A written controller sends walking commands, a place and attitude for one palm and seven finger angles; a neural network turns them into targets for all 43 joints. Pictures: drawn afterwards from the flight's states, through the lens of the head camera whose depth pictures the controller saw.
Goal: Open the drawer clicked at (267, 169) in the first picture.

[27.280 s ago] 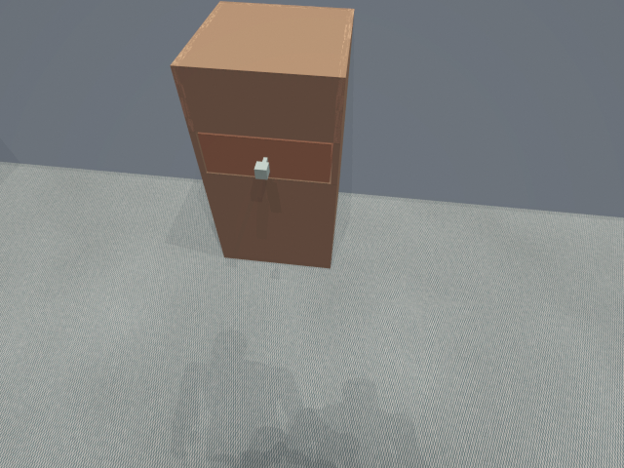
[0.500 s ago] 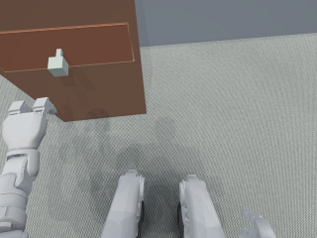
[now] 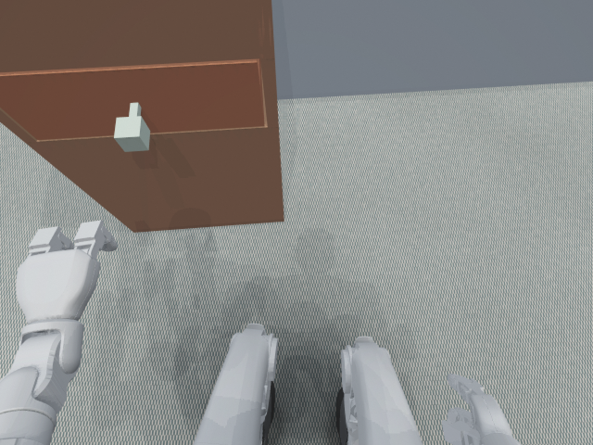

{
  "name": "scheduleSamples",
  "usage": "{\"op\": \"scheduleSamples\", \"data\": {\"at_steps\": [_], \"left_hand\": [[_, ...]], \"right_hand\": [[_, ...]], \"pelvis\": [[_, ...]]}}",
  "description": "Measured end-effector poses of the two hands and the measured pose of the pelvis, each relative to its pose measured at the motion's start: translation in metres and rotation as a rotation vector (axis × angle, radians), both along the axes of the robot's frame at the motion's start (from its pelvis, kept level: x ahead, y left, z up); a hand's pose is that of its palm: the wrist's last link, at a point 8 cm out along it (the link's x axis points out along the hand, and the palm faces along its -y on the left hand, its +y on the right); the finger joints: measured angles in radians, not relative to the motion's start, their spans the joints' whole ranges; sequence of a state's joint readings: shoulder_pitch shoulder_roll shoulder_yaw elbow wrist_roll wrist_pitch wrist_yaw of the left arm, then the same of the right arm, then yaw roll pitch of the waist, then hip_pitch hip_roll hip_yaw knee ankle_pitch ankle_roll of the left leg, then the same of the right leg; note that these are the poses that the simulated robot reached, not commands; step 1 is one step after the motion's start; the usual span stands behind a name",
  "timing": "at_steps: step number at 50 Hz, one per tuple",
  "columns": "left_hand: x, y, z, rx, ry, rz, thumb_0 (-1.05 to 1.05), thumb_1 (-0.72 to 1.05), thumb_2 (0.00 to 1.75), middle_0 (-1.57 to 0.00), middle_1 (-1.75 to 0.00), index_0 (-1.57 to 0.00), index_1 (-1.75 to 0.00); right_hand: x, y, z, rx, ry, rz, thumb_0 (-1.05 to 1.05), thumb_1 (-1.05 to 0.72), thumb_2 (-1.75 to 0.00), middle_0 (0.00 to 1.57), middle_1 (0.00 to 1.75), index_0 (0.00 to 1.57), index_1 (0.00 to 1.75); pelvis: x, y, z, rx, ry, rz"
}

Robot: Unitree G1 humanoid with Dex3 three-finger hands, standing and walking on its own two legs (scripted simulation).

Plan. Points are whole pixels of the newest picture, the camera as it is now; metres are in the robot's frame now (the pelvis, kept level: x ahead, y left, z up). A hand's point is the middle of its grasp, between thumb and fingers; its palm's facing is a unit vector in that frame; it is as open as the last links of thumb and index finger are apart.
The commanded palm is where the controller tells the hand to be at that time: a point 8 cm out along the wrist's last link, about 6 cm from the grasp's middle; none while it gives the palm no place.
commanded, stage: pull the drawer open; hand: left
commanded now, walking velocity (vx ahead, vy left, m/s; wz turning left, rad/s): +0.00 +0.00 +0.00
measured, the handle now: (133, 124) +0.53 +0.31 -0.03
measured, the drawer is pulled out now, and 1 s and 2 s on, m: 0.00 0.00 0.00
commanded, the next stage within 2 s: open the thumb to release the handle in 1.46 s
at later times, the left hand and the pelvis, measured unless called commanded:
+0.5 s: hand (80, 320) +0.25 +0.32 -0.07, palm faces -0.06 -0.03 -1.00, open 4.8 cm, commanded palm +0.24 +0.30 -0.01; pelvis +0.00 +0.00 +0.00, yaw +1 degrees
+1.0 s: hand (81, 361) +0.20 +0.30 -0.06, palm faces -0.09 -0.03 -1.00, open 4.8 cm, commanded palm +0.18 +0.29 -0.01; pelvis +0.00 -0.01 +0.00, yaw +1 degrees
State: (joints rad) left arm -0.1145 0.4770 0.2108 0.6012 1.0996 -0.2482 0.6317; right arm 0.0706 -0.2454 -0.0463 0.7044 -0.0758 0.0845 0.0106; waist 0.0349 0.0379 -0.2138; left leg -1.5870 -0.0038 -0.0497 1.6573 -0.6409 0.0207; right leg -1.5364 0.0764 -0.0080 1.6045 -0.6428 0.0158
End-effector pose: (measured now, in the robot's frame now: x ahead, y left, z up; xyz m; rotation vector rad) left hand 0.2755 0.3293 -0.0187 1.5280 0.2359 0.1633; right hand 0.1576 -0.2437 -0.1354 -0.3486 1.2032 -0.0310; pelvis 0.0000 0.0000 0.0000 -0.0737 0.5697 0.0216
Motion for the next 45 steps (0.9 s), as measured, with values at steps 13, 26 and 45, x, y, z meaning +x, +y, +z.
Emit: {"op": "scheduleSamples", "data": {"at_steps": [13,26,45], "left_hand": [[-0.02,-0.013,0.004,-0.003,-0.009,-0.012,0.0,0.89,0.89,-0.42,-1.35,-0.42,-1.35],[-0.048,-0.017,0.008,0.004,0.018,0.008,0.0,0.89,0.89,-0.42,-1.35,-0.42,-1.35],[-0.083,-0.029,0.014,0.022,0.029,0.036,0.0,0.89,0.89,-0.42,-1.35,-0.42,-1.35]], "right_hand": [[0.012,0.009,0.004,0.02,-0.047,0.014,0.0,-0.91,-0.9,0.2,0.3,0.2,0.3],[0.023,0.01,0.005,0.031,-0.09,0.029,0.01,-0.91,-0.9,0.2,0.3,0.2,0.3],[0.043,0.018,0.003,0.065,-0.149,0.056,0.01,-0.91,-0.9,0.2,0.3,0.2,0.3]], "pelvis": [[-0.002,-0.002,0.003,0.002,-0.013,0.005],[-0.002,-0.004,0.004,0.006,-0.023,0.007],[-0.003,-0.01,0.002,0.017,-0.029,0.01]]}}
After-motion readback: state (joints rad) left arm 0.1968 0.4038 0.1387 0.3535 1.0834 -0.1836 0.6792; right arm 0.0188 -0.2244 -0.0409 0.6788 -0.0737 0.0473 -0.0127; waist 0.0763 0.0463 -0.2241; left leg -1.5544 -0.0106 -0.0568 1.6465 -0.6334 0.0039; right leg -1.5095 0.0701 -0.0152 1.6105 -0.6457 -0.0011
